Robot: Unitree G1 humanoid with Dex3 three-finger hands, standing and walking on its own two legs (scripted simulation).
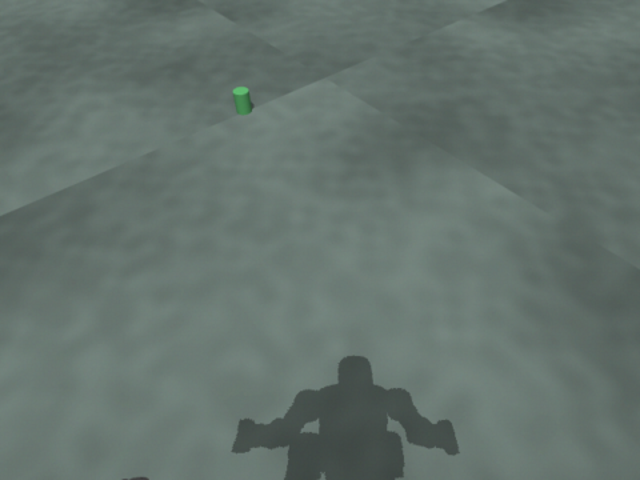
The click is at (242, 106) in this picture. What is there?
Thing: squat round
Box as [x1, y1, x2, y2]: [233, 87, 251, 114]
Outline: 235,88 233,90 233,95 237,112 239,114 249,113 251,111 247,88
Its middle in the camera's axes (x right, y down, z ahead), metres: -0.44 -0.82 +2.20
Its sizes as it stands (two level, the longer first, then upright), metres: 0.089 0.089 0.125
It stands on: the floor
